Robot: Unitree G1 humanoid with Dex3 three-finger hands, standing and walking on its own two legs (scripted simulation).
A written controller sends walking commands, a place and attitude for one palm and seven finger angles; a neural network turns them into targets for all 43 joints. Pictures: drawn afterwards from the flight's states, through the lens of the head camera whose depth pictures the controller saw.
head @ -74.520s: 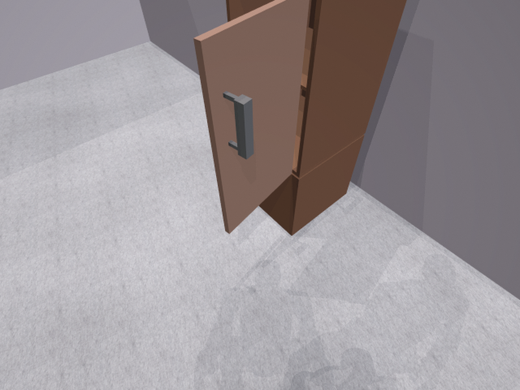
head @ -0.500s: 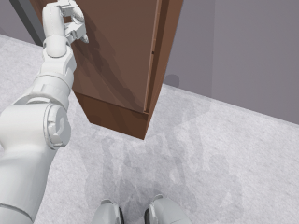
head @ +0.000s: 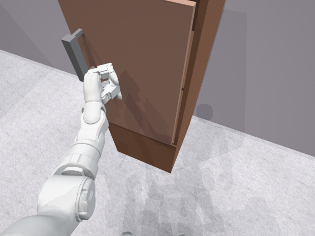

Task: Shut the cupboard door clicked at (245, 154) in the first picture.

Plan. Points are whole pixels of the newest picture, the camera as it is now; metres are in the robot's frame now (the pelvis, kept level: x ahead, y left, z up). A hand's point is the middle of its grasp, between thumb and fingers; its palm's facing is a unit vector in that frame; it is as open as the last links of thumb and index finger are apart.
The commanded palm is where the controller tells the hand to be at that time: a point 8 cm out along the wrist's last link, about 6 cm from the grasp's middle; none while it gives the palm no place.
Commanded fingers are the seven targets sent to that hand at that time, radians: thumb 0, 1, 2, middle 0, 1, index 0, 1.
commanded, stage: draw the hand back to the body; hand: left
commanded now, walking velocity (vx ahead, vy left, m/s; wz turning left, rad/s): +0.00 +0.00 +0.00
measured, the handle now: (82, 56) +0.60 +0.18 +0.10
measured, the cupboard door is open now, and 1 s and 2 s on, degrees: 0 0 0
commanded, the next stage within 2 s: step back with the hand held close in 1.70 s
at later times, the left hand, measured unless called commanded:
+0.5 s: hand (88, 113) +0.37 +0.12 +0.13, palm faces +0.07 -1.00 -0.02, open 3.1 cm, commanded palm +0.33 +0.17 +0.14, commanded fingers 0.00 0.90 0.90 -1.30 -1.50 -1.30 -1.50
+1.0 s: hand (8, 172) +0.24 +0.22 +0.17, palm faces +0.27 -0.93 -0.26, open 3.8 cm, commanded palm +0.19 +0.26 +0.19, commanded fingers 0.00 0.90 0.90 -0.61 -0.75 -0.61 -0.75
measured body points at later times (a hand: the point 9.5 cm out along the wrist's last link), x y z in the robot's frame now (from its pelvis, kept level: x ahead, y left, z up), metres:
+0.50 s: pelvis -0.01 -0.01 +0.02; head -0.01 -0.03 +0.47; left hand +0.36 +0.18 +0.14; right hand +0.08 -0.26 -0.10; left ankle +0.00 +0.09 -0.70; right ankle -0.04 -0.09 -0.70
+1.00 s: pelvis -0.02 +0.01 +0.05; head -0.04 -0.02 +0.49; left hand +0.22 +0.27 +0.19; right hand +0.18 -0.20 -0.04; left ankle +0.00 +0.09 -0.70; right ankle -0.04 -0.09 -0.70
